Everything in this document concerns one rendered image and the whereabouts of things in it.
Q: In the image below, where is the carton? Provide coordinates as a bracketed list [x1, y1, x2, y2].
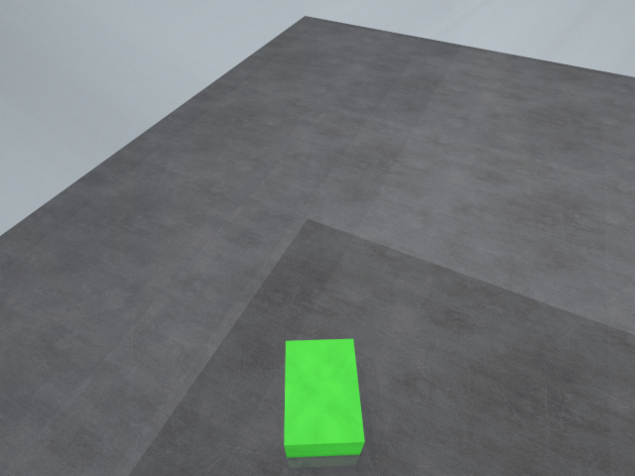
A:
[284, 339, 365, 457]

